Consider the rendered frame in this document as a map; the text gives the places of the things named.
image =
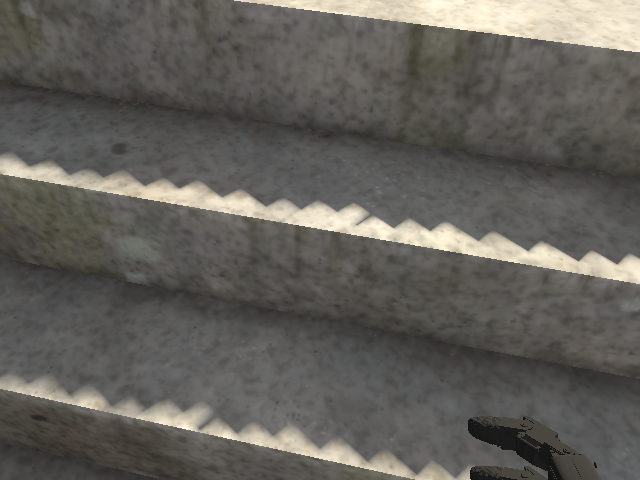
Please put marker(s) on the robot right hand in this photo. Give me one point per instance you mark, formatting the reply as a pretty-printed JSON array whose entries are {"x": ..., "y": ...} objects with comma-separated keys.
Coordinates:
[{"x": 534, "y": 442}]

